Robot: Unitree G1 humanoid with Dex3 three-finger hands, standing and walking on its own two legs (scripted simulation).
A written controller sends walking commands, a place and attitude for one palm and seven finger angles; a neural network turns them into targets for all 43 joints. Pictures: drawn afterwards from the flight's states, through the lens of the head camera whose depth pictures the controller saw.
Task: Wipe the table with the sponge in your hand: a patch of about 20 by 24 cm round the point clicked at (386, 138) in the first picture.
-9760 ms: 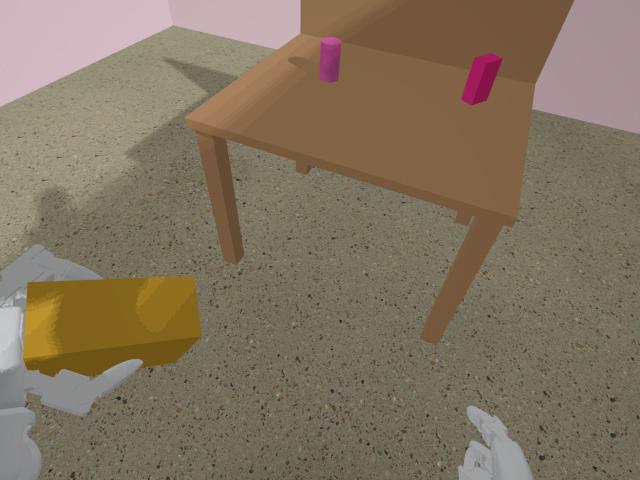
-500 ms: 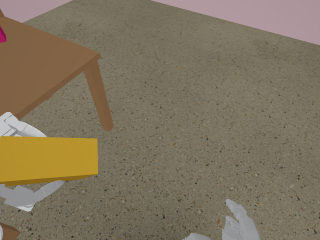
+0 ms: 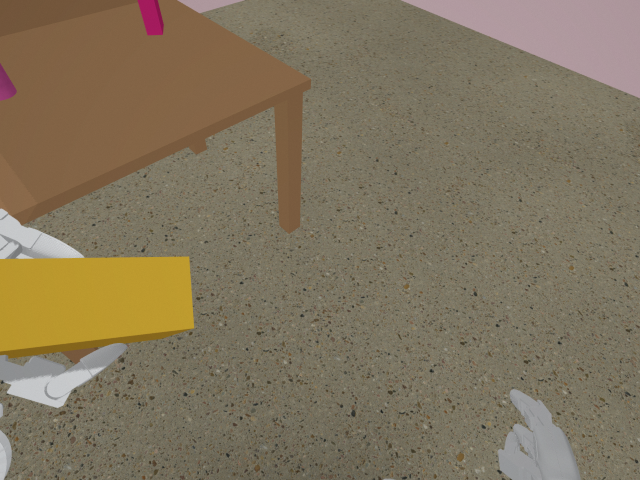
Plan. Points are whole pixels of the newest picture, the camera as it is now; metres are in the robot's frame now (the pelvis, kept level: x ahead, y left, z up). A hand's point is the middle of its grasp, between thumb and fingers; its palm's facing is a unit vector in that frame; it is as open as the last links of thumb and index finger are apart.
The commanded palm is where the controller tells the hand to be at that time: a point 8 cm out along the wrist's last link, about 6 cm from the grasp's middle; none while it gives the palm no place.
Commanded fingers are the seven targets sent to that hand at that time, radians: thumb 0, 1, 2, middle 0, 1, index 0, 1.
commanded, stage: turn to face it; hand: left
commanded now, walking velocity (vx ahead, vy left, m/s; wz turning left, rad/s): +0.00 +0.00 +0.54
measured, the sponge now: (123, 305) +0.24 +0.19 +0.17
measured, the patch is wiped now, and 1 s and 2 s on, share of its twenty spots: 0.00 0.00 0.00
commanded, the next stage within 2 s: take the last steps up to it in 0.48 s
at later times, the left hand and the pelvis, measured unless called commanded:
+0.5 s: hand out of the picture +0.09 +0.20 +0.17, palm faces +0.54 -0.71 -0.45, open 10.4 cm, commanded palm +0.02 +0.24 +0.19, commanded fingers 0.00 0.10 1.30 -1.20 -1.60 -1.20 -1.60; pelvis -0.07 -0.07 +0.01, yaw +14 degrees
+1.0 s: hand out of the picture +0.03 +0.19 +0.19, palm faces +0.64 -0.65 -0.42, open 10.4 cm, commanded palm -0.03 +0.21 +0.19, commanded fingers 0.00 0.10 1.30 -1.20 -1.60 -1.20 -1.60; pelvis -0.10 -0.11 +0.01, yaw +17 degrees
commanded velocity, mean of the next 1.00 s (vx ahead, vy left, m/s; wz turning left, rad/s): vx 0.13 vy -0.05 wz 0.17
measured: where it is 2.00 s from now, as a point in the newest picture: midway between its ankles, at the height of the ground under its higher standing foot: outside the picture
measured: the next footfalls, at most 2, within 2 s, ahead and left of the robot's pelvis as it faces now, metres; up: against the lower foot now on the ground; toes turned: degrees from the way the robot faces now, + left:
right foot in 0.32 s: +0.02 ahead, -0.12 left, +0.00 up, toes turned +4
left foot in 0.70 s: -0.13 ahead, +0.05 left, +0.00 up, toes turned +23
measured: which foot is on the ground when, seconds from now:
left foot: down 0.00-0.32, up 0.34-0.68, down 0.70-1.00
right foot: up 0.00-0.30, down 0.32-0.70, up 0.72-1.00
